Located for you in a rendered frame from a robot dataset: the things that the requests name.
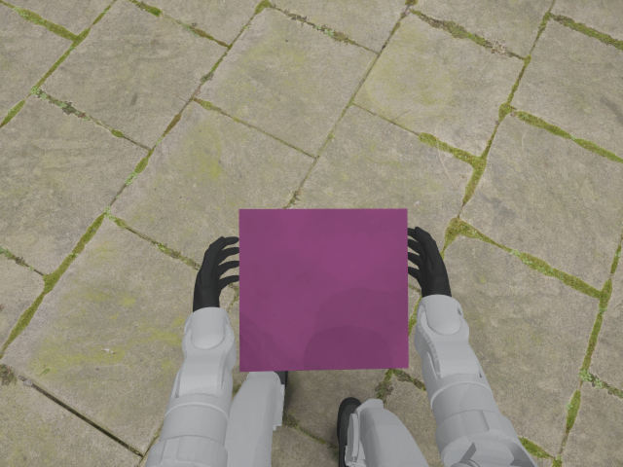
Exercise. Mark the carton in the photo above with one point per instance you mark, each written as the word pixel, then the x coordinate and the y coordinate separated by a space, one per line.
pixel 323 289

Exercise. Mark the right robot forearm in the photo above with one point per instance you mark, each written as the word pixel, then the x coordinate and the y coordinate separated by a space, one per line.
pixel 469 423

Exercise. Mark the left robot shin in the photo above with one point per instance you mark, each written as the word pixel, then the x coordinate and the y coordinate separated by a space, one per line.
pixel 264 374

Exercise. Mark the robot left hand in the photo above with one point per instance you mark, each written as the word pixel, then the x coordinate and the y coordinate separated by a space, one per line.
pixel 208 284

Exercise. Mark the left robot forearm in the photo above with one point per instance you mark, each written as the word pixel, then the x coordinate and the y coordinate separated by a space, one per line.
pixel 198 408

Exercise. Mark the robot right hand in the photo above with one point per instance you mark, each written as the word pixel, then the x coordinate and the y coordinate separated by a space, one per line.
pixel 432 274

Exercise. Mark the robot left foot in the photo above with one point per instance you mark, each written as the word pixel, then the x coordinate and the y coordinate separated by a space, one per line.
pixel 283 377

